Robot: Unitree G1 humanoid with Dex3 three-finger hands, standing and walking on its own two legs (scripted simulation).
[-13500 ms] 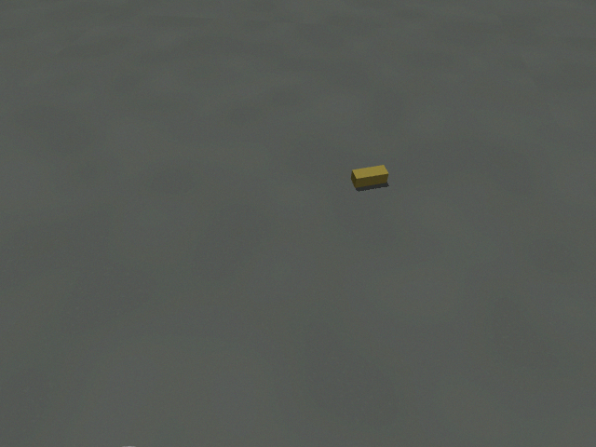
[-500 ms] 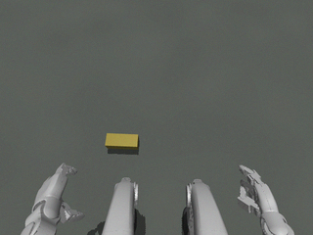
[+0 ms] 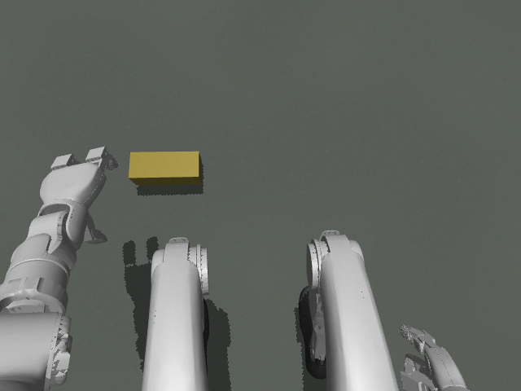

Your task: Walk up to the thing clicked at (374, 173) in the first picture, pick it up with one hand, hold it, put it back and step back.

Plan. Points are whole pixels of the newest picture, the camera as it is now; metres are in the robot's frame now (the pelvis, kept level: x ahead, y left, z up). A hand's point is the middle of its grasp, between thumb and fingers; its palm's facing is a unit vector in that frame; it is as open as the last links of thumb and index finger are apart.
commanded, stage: rise first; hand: left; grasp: from above
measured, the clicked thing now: (167, 168) +0.54 +0.22 -0.38
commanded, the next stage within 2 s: none
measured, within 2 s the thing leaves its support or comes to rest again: neither
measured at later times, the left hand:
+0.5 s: hand (113, 182) +0.45 +0.29 -0.20, palm faces -0.47 +0.00 -0.88, open 14.1 cm
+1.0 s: hand (124, 174) +0.48 +0.28 -0.24, palm faces -0.47 -0.01 -0.88, open 13.9 cm
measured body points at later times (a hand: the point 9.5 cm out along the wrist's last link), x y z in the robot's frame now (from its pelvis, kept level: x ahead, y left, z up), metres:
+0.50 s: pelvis +0.00 +0.02 -0.05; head +0.22 +0.07 +0.34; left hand +0.47 +0.28 -0.15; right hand +0.06 -0.27 -0.16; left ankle +0.09 +0.14 -0.37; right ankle +0.10 -0.14 -0.37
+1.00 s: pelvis +0.01 +0.02 -0.07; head +0.25 +0.07 +0.31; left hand +0.50 +0.28 -0.19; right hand +0.05 -0.26 -0.18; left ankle +0.09 +0.14 -0.37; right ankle +0.10 -0.14 -0.37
